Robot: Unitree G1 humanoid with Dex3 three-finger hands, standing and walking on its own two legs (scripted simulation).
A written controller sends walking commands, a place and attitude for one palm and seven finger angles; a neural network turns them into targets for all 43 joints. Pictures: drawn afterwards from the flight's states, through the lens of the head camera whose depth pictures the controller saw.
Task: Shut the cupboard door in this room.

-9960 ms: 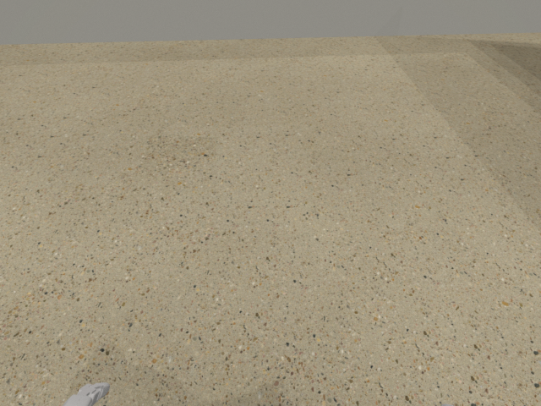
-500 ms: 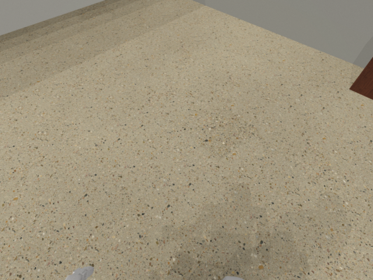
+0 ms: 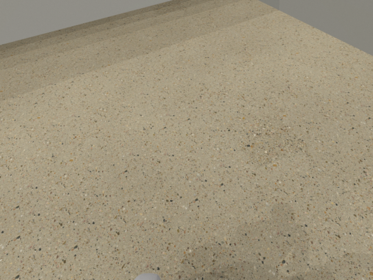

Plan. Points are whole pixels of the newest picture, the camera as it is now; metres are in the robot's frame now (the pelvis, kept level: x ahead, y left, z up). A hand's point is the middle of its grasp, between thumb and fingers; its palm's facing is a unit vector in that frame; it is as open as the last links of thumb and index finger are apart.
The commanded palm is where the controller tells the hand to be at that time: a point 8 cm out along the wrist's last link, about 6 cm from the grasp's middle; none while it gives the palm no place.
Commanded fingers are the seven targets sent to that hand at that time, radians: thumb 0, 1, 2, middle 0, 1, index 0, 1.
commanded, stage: turn or walk to find it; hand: left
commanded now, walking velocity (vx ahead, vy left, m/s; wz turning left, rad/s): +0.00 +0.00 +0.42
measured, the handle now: out of the picture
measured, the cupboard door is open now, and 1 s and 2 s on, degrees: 86 86 86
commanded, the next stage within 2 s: none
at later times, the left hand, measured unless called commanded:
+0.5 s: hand out of the picture +0.02 +0.25 -0.16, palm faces +0.21 -0.94 -0.27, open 7.4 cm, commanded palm none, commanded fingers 0.00 0.90 0.90 -0.20 -0.30 -0.20 -0.30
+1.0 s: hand out of the picture -0.08 +0.16 -0.16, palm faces +0.44 -0.86 -0.27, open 7.3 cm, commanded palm none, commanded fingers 0.00 0.90 0.90 -0.20 -0.30 -0.20 -0.30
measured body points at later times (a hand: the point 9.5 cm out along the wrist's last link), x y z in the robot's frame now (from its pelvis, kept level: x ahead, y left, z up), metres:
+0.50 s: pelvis -0.02 +0.02 +0.00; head +0.01 +0.03 +0.45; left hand +0.01 +0.30 -0.14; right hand +0.09 -0.20 -0.15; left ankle -0.03 +0.14 -0.74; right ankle -0.02 -0.12 -0.69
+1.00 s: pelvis -0.04 -0.03 +0.00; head -0.01 -0.05 +0.45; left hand -0.10 +0.20 -0.14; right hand +0.10 -0.26 -0.16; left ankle -0.15 +0.11 -0.66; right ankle -0.01 -0.11 -0.74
